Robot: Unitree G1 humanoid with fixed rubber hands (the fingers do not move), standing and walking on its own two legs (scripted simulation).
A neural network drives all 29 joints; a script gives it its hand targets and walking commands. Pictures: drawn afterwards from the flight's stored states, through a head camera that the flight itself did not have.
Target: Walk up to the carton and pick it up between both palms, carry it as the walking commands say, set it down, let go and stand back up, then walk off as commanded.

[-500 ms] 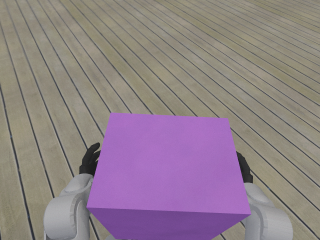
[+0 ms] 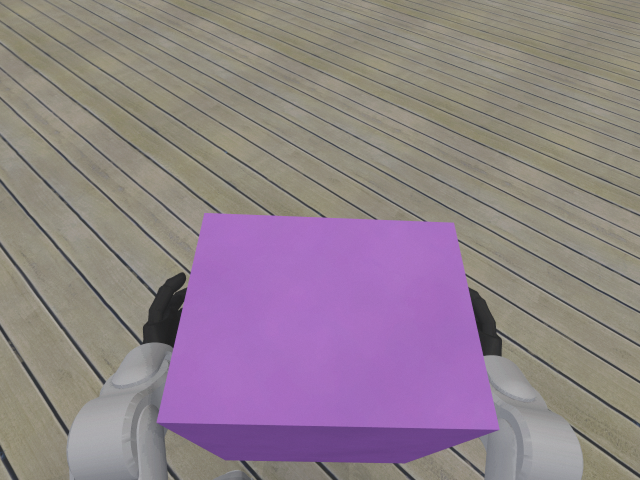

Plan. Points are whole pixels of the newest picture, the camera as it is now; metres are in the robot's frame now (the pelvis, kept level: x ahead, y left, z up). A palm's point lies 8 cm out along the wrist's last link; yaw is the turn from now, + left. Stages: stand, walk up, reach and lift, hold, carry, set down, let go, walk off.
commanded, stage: carry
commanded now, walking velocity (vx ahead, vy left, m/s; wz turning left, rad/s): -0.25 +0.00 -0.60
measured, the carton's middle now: (321, 359) +0.24 +0.02 +0.06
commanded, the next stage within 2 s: none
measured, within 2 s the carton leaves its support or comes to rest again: neither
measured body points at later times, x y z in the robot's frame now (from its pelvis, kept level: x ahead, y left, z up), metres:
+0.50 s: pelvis -0.19 +0.00 +0.02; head -0.17 +0.02 +0.47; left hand +0.08 +0.11 +0.09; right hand +0.01 -0.21 +0.10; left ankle -0.14 +0.10 -0.71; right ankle -0.21 -0.15 -0.63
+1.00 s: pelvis -0.33 +0.00 +0.01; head -0.34 +0.03 +0.46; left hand -0.05 +0.08 +0.07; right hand -0.17 -0.23 +0.09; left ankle -0.26 +0.10 -0.71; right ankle -0.31 -0.15 -0.71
